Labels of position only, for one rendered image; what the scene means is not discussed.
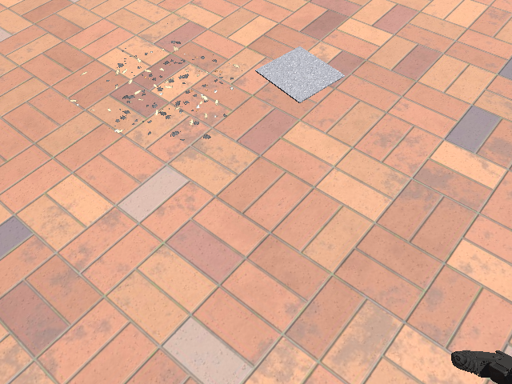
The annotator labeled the robot right hand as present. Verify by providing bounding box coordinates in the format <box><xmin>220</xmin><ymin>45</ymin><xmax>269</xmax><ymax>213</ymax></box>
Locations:
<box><xmin>451</xmin><ymin>350</ymin><xmax>512</xmax><ymax>384</ymax></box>

